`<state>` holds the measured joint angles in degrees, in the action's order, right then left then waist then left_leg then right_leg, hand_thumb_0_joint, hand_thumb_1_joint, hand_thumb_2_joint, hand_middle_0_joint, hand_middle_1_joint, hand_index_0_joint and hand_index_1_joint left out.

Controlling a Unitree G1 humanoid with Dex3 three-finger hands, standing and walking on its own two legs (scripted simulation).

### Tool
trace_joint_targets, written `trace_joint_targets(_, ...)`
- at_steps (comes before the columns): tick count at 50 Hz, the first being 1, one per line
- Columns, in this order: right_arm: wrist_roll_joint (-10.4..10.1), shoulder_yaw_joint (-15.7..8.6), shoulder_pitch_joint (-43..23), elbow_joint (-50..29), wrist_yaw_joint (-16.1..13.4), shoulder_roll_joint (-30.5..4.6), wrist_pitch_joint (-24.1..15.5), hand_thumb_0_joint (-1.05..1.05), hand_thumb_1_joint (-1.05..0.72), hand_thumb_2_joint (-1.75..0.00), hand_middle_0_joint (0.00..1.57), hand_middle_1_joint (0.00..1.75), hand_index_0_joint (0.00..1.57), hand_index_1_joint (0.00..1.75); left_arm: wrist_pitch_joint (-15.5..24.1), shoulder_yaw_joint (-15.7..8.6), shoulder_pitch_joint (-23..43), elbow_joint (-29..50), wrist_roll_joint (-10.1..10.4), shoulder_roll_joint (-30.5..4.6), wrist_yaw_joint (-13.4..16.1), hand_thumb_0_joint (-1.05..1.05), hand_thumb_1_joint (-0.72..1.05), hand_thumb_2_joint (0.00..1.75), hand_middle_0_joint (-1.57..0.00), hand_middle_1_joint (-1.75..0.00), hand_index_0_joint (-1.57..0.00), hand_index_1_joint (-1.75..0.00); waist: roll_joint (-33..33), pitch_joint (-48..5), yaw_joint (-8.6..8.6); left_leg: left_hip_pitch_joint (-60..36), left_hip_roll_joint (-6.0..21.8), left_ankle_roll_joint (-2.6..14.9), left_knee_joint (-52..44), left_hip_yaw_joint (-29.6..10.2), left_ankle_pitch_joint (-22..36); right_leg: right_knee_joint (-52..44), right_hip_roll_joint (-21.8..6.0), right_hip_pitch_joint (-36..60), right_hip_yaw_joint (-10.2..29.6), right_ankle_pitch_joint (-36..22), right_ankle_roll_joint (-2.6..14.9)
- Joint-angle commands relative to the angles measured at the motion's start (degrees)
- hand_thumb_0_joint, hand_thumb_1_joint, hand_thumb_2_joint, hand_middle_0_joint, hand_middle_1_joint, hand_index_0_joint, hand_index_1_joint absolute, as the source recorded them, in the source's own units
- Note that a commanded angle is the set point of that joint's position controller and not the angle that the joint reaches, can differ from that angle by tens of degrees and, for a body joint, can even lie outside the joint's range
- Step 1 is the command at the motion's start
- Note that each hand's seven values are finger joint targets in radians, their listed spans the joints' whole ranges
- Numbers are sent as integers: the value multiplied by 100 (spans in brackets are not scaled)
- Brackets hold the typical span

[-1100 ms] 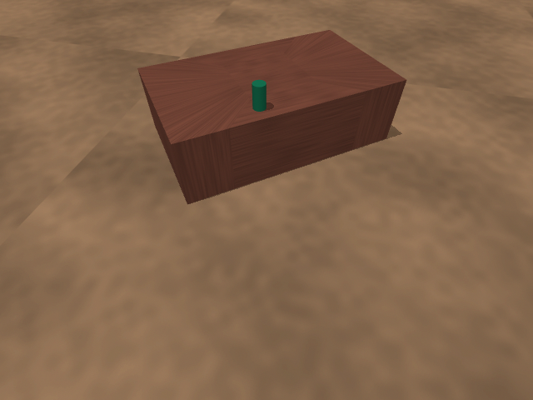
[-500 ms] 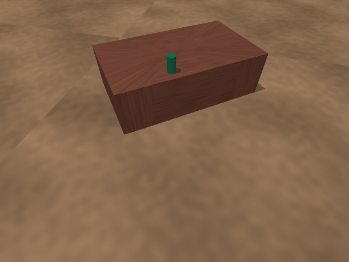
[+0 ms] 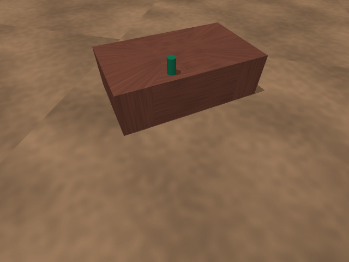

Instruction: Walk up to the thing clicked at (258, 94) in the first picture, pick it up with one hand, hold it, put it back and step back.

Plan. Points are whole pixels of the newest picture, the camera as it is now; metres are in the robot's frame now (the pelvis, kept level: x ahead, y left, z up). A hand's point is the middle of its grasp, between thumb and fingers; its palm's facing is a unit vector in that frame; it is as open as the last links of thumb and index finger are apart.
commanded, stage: stand
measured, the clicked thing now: (171, 65) +1.42 +0.03 -0.33
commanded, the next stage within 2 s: walk up in 0.02 s
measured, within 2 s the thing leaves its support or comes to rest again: neither
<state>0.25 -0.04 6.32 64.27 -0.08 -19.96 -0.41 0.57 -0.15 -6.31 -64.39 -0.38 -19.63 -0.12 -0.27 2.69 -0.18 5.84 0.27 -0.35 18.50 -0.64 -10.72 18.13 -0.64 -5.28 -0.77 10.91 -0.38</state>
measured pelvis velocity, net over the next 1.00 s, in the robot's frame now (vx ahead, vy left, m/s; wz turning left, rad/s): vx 0.32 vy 0.12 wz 0.07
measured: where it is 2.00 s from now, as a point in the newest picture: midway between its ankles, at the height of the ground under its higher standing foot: (139, 190)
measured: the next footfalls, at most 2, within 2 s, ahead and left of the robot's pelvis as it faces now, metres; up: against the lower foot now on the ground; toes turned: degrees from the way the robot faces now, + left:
left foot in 0.36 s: +0.20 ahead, +0.23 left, +0.00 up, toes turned +8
right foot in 0.88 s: +0.44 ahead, +0.02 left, +0.00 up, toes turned +0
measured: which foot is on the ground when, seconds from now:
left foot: down 0.00-0.08, up 0.10-0.34, down 0.36-0.92, up 0.94-1.00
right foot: down 0.00-0.38, up 0.40-0.86, down 0.88-1.00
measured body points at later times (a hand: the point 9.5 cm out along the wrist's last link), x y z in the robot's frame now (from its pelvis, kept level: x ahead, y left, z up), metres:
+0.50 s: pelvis +0.11 +0.12 -0.03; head +0.11 +0.14 +0.42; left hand +0.14 +0.46 -0.15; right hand +0.18 -0.21 -0.12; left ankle +0.16 +0.22 -0.75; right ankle +0.05 -0.05 -0.67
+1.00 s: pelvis +0.32 +0.12 -0.02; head +0.35 +0.10 +0.43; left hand +0.41 +0.44 -0.11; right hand +0.37 -0.19 -0.16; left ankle +0.21 +0.23 -0.68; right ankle +0.40 +0.02 -0.75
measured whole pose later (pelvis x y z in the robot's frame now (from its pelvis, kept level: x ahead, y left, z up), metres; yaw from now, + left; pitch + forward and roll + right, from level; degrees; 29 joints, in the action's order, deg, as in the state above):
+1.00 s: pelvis +0.32 +0.12 -0.02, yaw +4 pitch -3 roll +1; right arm 0.4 -2.8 20.1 49.6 2.4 -23.0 -1.2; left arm 5.3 -2.8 -11.7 -48.7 0.2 -21.6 -2.2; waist -2.7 5.5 -0.8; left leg 14.8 -1.2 2.5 61.2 0.0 -27.7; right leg 34.2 -1.9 -19.0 -4.0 12.5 2.4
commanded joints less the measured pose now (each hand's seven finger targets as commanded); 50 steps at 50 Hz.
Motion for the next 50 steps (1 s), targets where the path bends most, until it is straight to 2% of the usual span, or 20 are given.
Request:
trace_joint_targets(1,144,-596,31,-731,129,-1730,-159,0,-90,-90,20,30,20,30,266,-587,-356,565,-53,-1880,-23,0,90,90,-20,-30,-20,-30,-162,-908,124,242,401,551,468,-498,-1547,267,-526,523,509,1496,459)
trace_joint_targets(2,186,-606,-92,-793,209,-1658,-131,0,-90,-90,20,30,20,30,297,-633,-651,489,-115,-1938,-53,0,90,90,-20,-30,-20,-30,-62,-508,296,1232,341,591,730,-517,-2627,160,-811,515,1009,2697,669)
trace_joint_targets(4,249,-570,-651,-1149,305,-1405,-65,0,-90,-90,20,30,20,30,353,-813,-941,512,-171,-2199,-42,0,90,90,-20,-30,-20,-30,805,274,593,3038,20,323,2629,4,-1985,-1016,-1947,754,2488,3800,1234)
trace_joint_targets(5,290,-583,-739,-1276,339,-1384,-70,0,-90,-90,20,30,20,30,414,-844,-875,660,-181,-2255,-17,0,90,90,-20,-30,-20,-30,663,511,602,3516,252,260,3059,-439,-1647,-1235,-2397,683,2872,3608,1508)
trace_joint_targets(13,181,-766,85,-1419,600,-1380,-148,0,-90,-90,20,30,20,30,532,-815,-177,1281,-166,-2126,-97,0,90,90,-20,-30,-20,-30,1121,362,76,1832,611,25,2048,-84,-772,-701,-1475,-366,666,1485,1094)
trace_joint_targets(17,180,-1012,1347,-1058,554,-1560,-123,0,-90,-90,20,30,20,30,426,-729,104,1400,-180,-1978,-135,0,90,90,-20,-30,-20,-30,416,2,-665,-538,205,35,1746,587,14,808,-1049,-2061,-79,1739,774)
trace_joint_targets(18,182,-1116,1936,-889,491,-1784,-156,0,-90,-90,20,30,20,30,387,-641,-247,1388,-192,-1699,-142,0,90,90,-20,-30,-20,-30,-447,-383,-869,-1587,99,201,1678,384,-548,2293,-744,-2672,-336,1339,673)
trace_joint_targets(19,259,-1213,2583,-803,397,-2182,-184,0,-90,-90,20,30,20,30,370,-505,-643,1381,-145,-1211,-163,0,90,90,-20,-30,-20,-30,-1950,-468,-1090,-1607,843,513,535,-1127,-2290,4277,5,-3180,-370,2266,496)
trace_joint_targets(20,239,-1180,2098,-1103,374,-2562,-246,0,-90,-90,20,30,20,30,330,-469,-812,1453,-9,-1232,-112,0,90,90,-20,-30,-20,-30,-2103,-328,-804,-772,1866,881,-974,-3818,-4234,5166,492,-3511,318,2375,404)
trace_joint_targets(21,77,-1198,1355,-1398,385,-2711,-232,0,-90,-90,20,30,20,30,301,-516,-694,1462,-33,-1706,-53,0,90,90,-20,-30,-20,-30,-1581,-8,-540,138,2269,1245,-1362,-4438,-4602,5433,80,-3126,669,2180,483)
trace_joint_targets(24,65,-955,635,-1696,283,-2028,-326,0,-90,-90,20,30,20,30,311,-578,-1172,1131,103,-1998,-86,0,90,90,-20,-30,-20,-30,-705,272,35,555,1662,1044,-767,-2471,-3043,4965,-405,-2924,832,1050,439)
trace_joint_targets(26,21,-855,897,-1640,278,-1743,-422,0,-90,-90,20,30,20,30,290,-591,-1386,993,104,-1890,-154,0,90,90,-20,-30,-20,-30,-664,147,64,546,1293,777,-719,-1605,-1973,4412,-435,-2574,645,578,311)
trace_joint_targets(32,46,-826,1233,-1790,267,-1754,-517,0,-90,-90,20,30,20,30,300,-579,-704,1458,-23,-1674,-284,0,90,90,-20,-30,-20,-30,-552,541,-104,362,1469,1256,-956,-1092,-1287,3025,-554,-2827,299,276,46)
trace_joint_targets(36,29,-843,1620,-1824,273,-1801,-508,0,-90,-90,20,30,20,30,352,-558,-93,1757,-32,-1498,-353,0,90,90,-20,-30,-20,-30,-464,597,-359,-61,1396,1141,-812,-872,-594,2114,-519,-2868,52,-86,127)
trace_joint_targets(41,36,-793,1571,-2029,234,-1674,-425,0,-90,-90,20,30,20,30,441,-565,-235,1753,19,-1312,-307,0,90,90,-20,-30,-20,-30,-373,191,-210,149,1194,980,203,-314,1511,1434,-180,-1449,-251,-341,293)
trace_joint_targets(43,8,-762,1479,-2136,207,-1623,-369,0,-90,-90,20,30,20,30,467,-640,-958,1592,11,-1396,-235,0,90,90,-20,-30,-20,-30,-9,-315,184,294,927,799,1452,-1,2169,950,103,-239,-482,-361,390)
trace_joint_targets(44,4,-677,1537,-2201,215,-1438,-367,0,-90,-90,20,30,20,30,503,-737,-1566,1466,-16,-1623,-166,0,90,90,-20,-30,-20,-30,429,-712,468,770,589,656,2536,261,1939,850,48,748,-441,-251,503)
trace_joint_targets(46,-13,-550,1876,-2297,218,-1208,-354,0,-90,-90,20,30,20,30,549,-932,-2235,1498,-1,-2369,-63,0,90,90,-20,-30,-20,-30,1578,-1061,597,3041,-381,317,4697,207,-1923,-82,-2418,2057,3612,794,1398)
trace_joint_targets(47,33,-645,1727,-2131,154,-1688,-298,0,-90,-90,20,30,20,30,537,-911,-1826,1599,72,-2406,-53,0,90,90,-20,-30,-20,-30,1029,-844,512,3061,25,307,5052,-315,-2067,-85,-2676,1504,4091,1119,1812)
trace_joint_targets(50,-41,-631,1509,-1958,187,-1516,-315,0,-90,-90,20,30,20,30,574,-743,-1387,1793,123,-1912,-14,0,90,90,-20,-30,-20,-30,351,-171,249,2748,213,269,4939,-715,-1262,-24,-1804,320,2002,-594,1360)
